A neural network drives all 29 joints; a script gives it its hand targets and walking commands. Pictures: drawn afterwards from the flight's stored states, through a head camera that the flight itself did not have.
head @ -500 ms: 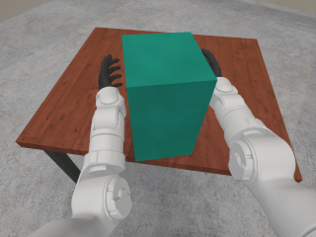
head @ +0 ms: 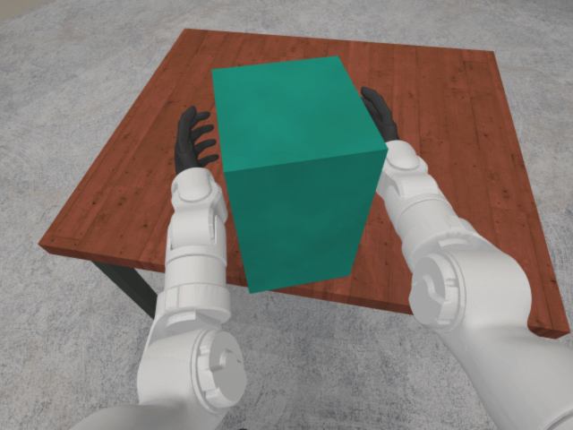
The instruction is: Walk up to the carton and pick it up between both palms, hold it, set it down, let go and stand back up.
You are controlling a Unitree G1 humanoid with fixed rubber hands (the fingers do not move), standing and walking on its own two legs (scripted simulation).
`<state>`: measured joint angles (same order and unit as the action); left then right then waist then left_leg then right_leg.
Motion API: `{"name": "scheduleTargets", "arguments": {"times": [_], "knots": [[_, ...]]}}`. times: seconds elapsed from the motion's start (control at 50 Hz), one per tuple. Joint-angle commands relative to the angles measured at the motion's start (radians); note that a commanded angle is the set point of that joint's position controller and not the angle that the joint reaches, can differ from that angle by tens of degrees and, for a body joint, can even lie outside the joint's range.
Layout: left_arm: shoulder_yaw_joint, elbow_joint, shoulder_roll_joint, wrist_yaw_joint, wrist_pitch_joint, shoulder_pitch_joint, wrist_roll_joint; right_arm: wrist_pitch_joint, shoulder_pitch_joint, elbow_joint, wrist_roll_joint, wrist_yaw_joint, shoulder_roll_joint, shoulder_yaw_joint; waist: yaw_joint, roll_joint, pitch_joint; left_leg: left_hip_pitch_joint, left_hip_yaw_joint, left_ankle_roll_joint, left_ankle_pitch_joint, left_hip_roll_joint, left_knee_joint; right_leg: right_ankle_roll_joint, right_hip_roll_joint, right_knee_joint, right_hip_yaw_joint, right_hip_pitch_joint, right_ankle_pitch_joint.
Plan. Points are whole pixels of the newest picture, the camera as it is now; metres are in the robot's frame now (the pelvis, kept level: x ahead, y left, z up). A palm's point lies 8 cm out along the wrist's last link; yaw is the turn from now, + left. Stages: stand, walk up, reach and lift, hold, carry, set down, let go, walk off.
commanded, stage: set down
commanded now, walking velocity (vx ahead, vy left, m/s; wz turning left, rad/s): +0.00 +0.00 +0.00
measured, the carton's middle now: (289, 186) +0.43 +0.07 +0.06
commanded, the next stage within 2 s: none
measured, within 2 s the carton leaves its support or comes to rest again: neither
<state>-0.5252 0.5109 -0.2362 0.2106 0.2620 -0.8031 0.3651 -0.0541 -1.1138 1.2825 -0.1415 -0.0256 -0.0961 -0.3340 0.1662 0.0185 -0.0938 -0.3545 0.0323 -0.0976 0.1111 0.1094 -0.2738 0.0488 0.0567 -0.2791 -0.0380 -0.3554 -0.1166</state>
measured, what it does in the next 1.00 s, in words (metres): stands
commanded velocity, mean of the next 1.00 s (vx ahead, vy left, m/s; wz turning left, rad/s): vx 0.00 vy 0.00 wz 0.00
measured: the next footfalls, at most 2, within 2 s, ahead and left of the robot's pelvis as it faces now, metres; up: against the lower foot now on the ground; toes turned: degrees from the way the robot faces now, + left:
none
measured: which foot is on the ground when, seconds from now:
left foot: down 0.00-1.00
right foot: down 0.00-1.00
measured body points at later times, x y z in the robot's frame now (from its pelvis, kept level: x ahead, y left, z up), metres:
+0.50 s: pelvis +0.00 +0.00 +0.00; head +0.05 +0.00 +0.45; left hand +0.40 +0.20 +0.12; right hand +0.49 -0.05 +0.12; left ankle +0.00 +0.18 -0.75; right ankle +0.00 -0.08 -0.75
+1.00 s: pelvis +0.00 +0.00 +0.00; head +0.05 +0.01 +0.45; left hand +0.40 +0.20 +0.12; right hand +0.48 -0.05 +0.12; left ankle +0.00 +0.18 -0.75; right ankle +0.00 -0.08 -0.75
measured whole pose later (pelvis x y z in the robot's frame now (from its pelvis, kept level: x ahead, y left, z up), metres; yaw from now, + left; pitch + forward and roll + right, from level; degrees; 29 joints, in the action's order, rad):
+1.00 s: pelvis +0.00 +0.00 +0.00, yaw +0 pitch +10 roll +0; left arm -0.57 0.47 -0.30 0.18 0.20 -0.76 0.47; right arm -0.12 -1.06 1.23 -0.30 -0.08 -0.05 -0.52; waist 0.15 -0.03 -0.08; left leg -0.32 0.03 -0.09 0.12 0.10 -0.26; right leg 0.05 0.04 -0.30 -0.04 -0.33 -0.14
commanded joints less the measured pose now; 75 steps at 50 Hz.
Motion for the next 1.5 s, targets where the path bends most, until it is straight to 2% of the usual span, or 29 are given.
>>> {"name": "scheduleTargets", "arguments": {"times": [0.0, 0.02, 0.06, 0.1, 0.16, 0.18, 0.2, 0.26, 0.28, 0.32, 0.36, 0.44, 0.48, 0.56, 0.62, 0.66, 0.68, 0.72, 0.76, 0.84, 0.94, 1.02, 1.06, 1.12, 1.24, 1.32, 1.38, 1.4, 1.48], "knots": [[0.357, -0.082, -0.446, -0.060, -0.057, -0.636, -0.043, -0.091, -0.596, -0.169, -0.013, -0.076, 0.443, 0.118, -0.021, -0.069, -0.718, 0.294, -0.128, 0.029, -0.494, -0.096, -0.104, -0.071, 0.002, -0.039, -0.084, 0.266, 0.459], [0.356, -0.074, -0.437, -0.059, -0.056, -0.627, -0.036, -0.093, -0.604, -0.180, -0.012, -0.075, 0.435, 0.124, -0.012, -0.063, -0.717, 0.291, -0.130, 0.030, -0.488, -0.095, -0.104, -0.068, 0.004, -0.038, -0.084, 0.260, 0.442], [0.342, -0.065, -0.419, -0.058, -0.056, -0.626, -0.025, -0.087, -0.595, -0.163, -0.019, -0.077, 0.430, 0.119, -0.012, -0.074, -0.675, 0.281, -0.130, 0.039, -0.447, -0.093, -0.091, -0.069, 0.000, -0.033, -0.082, 0.252, 0.394], [0.350, -0.052, -0.425, -0.056, -0.050, -0.630, -0.027, -0.085, -0.608, -0.164, -0.029, -0.081, 0.415, 0.098, -0.011, -0.060, -0.655, 0.272, -0.130, 0.039, -0.405, -0.090, -0.082, -0.066, -0.005, -0.023, -0.080, 0.221, 0.325], [0.354, -0.037, -0.438, -0.050, -0.041, -0.602, -0.024, -0.080, -0.582, -0.140, -0.034, -0.088, 0.408, 0.078, -0.013, -0.044, -0.638, 0.292, -0.131, 0.037, -0.407, -0.086, -0.086, -0.050, 0.000, -0.006, -0.085, 0.179, 0.247], [0.345, -0.038, -0.432, -0.049, -0.043, -0.603, -0.027, -0.079, -0.586, -0.138, -0.032, -0.092, 0.404, 0.078, -0.002, -0.048, -0.643, 0.293, -0.130, 0.039, -0.410, -0.085, -0.085, -0.047, 0.002, -0.003, -0.086, 0.169, 0.228], [0.348, -0.034, -0.437, -0.048, -0.042, -0.585, -0.026, -0.077, -0.561, -0.118, -0.031, -0.093, 0.398, 0.071, -0.017, -0.046, -0.639, 0.311, -0.126, 0.038, -0.419, -0.084, -0.087, -0.045, 0.004, 0.001, -0.090, 0.162, 0.229], [0.331, -0.036, -0.444, -0.046, -0.045, -0.571, -0.007, -0.078, -0.548, -0.112, -0.042, -0.096, 0.412, 0.065, -0.007, -0.036, -0.633, 0.315, -0.128, 0.041, -0.424, -0.086, -0.088, -0.043, 0.003, 0.006, -0.089, 0.152, 0.208], [0.336, -0.043, -0.447, -0.045, -0.044, -0.587, -0.009, -0.077, -0.553, -0.107, -0.056, -0.098, 0.402, 0.039, -0.020, -0.031, -0.629, 0.315, -0.128, 0.038, -0.399, -0.084, -0.083, -0.042, 0.003, 0.011, -0.092, 0.130, 0.169], [0.323, -0.026, -0.437, -0.045, -0.045, -0.575, 0.003, -0.074, -0.538, -0.100, -0.077, -0.103, 0.398, 0.023, -0.021, -0.037, -0.604, 0.318, -0.130, 0.042, -0.387, -0.083, -0.079, -0.038, 0.002, 0.018, -0.092, 0.121, 0.137], [0.307, -0.026, -0.424, -0.047, -0.051, -0.579, 0.007, -0.076, -0.545, -0.111, -0.083, -0.105, 0.407, 0.028, -0.009, -0.055, -0.606, 0.282, -0.136, 0.052, -0.371, -0.090, -0.074, -0.045, -0.003, 0.007, -0.084, 0.155, 0.159], [0.290, -0.004, -0.422, -0.055, -0.060, -0.565, 0.024, -0.078, -0.511, -0.079, -0.113, -0.109, 0.413, -0.005, -0.021, -0.049, -0.573, 0.263, -0.142, 0.054, -0.347, -0.093, -0.062, -0.053, -0.010, 0.002, -0.078, 0.177, 0.173], [0.268, 0.010, -0.420, -0.065, -0.059, -0.534, 0.035, -0.074, -0.493, -0.079, -0.129, -0.108, 0.420, -0.017, -0.027, -0.075, -0.537, 0.248, -0.146, 0.062, -0.331, -0.096, -0.052, -0.061, -0.010, 0.002, -0.076, 0.196, 0.168], [0.260, 0.003, -0.420, -0.071, -0.069, -0.507, 0.047, -0.086, -0.475, -0.083, -0.136, -0.105, 0.429, -0.013, -0.026, -0.078, -0.532, 0.248, -0.147, 0.059, -0.375, -0.099, -0.060, -0.066, -0.007, -0.012, -0.077, 0.226, 0.248], [0.254, 0.001, -0.419, -0.070, -0.072, -0.507, 0.055, -0.086, -0.454, -0.069, -0.142, -0.111, 0.424, -0.024, -0.029, -0.067, -0.511, 0.265, -0.145, 0.057, -0.372, -0.098, -0.058, -0.063, -0.007, -0.007, -0.080, 0.207, 0.219], [0.249, -0.009, -0.411, -0.070, -0.078, -0.508, 0.047, -0.092, -0.469, -0.081, -0.138, -0.115, 0.420, -0.011, -0.016, -0.085, -0.527, 0.253, -0.148, 0.064, -0.379, -0.097, -0.055, -0.065, -0.006, -0.013, -0.079, 0.209, 0.225], [0.239, 0.009, -0.411, -0.072, -0.076, -0.476, 0.061, -0.087, -0.431, -0.058, -0.147, -0.115, 0.421, -0.021, -0.026, -0.085, -0.485, 0.254, -0.148, 0.065, -0.362, -0.098, -0.049, -0.065, -0.007, -0.006, -0.078, 0.207, 0.210], [0.244, -0.010, -0.412, -0.074, -0.081, -0.485, 0.057, -0.096, -0.452, -0.089, -0.151, -0.115, 0.423, -0.018, -0.019, -0.089, -0.507, 0.255, -0.152, 0.067, -0.375, -0.097, -0.054, -0.066, -0.007, -0.008, -0.076, 0.210, 0.218], [0.231, 0.019, -0.413, -0.080, -0.075, -0.439, 0.074, -0.088, -0.403, -0.059, -0.166, -0.115, 0.422, -0.039, -0.035, -0.082, -0.452, 0.248, -0.152, 0.069, -0.345, -0.101, -0.044, -0.065, -0.008, 0.000, -0.074, 0.213, 0.192], [0.229, -0.010, -0.415, -0.074, -0.077, -0.456, 0.084, -0.088, -0.398, -0.061, -0.175, -0.129, 0.426, -0.051, -0.026, -0.055, -0.489, 0.263, -0.154, 0.066, -0.362, -0.097, -0.047, -0.053, -0.006, 0.003, -0.076, 0.191, 0.162], [0.214, 0.007, -0.406, -0.074, -0.070, -0.441, 0.091, -0.091, -0.412, -0.093, -0.188, -0.135, 0.420, -0.064, -0.016, -0.063, -0.462, 0.251, -0.155, 0.076, -0.335, -0.101, -0.044, -0.056, -0.007, 0.006, -0.077, 0.176, 0.114], [0.198, 0.007, -0.408, -0.079, -0.069, -0.402, 0.104, -0.084, -0.372, -0.073, -0.193, -0.138, 0.420, -0.065, -0.024, -0.067, -0.421, 0.265, -0.158, 0.077, -0.362, -0.099, -0.044, -0.053, -0.004, 0.009, -0.071, 0.192, 0.129], [0.206, 0.005, -0.421, -0.081, -0.067, -0.384, 0.105, -0.081, -0.347, -0.059, -0.201, -0.137, 0.416, -0.077, -0.041, -0.065, -0.406, 0.285, -0.156, 0.074, -0.379, -0.099, -0.051, -0.053, 0.000, 0.007, -0.075, 0.184, 0.145], [0.198, -0.001, -0.407, -0.086, -0.063, -0.361, 0.107, -0.084, -0.344, -0.084, -0.194, -0.138, 0.419, -0.058, -0.025, -0.078, -0.403, 0.270, -0.159, 0.084, -0.380, -0.104, -0.047, -0.058, 0.000, 0.006, -0.072, 0.198, 0.162], [0.187, -0.008, -0.405, -0.087, -0.058, -0.331, 0.122, -0.078, -0.303, -0.079, -0.210, -0.140, 0.412, -0.078, -0.037, -0.070, -0.367, 0.288, -0.160, 0.080, -0.371, -0.104, -0.044, -0.053, 0.004, 0.016, -0.071, 0.193, 0.143], [0.175, -0.016, -0.408, -0.086, -0.060, -0.325, 0.132, -0.083, -0.307, -0.101, -0.220, -0.145, 0.414, -0.078, -0.025, -0.068, -0.386, 0.285, -0.166, 0.083, -0.393, -0.105, -0.050, -0.053, 0.002, 0.007, -0.070, 0.196, 0.159], [0.165, -0.008, -0.412, -0.088, -0.058, -0.305, 0.139, -0.076, -0.280, -0.085, -0.226, -0.147, 0.419, -0.083, -0.033, -0.068, -0.354, 0.284, -0.164, 0.084, -0.381, -0.106, -0.048, -0.052, 0.003, 0.012, -0.071, 0.195, 0.148], [0.161, -0.014, -0.413, -0.089, -0.056, -0.301, 0.140, -0.080, -0.285, -0.093, -0.223, -0.150, 0.418, -0.077, -0.023, -0.072, -0.365, 0.285, -0.166, 0.087, -0.391, -0.104, -0.049, -0.052, 0.005, 0.010, -0.073, 0.192, 0.150], [0.162, -0.015, -0.400, -0.093, -0.052, -0.284, 0.136, -0.078, -0.265, -0.086, -0.220, -0.146, 0.396, -0.081, -0.040, -0.071, -0.349, 0.280, -0.163, 0.084, -0.403, -0.107, -0.055, -0.054, 0.001, 0.007, -0.066, 0.209, 0.186]]}}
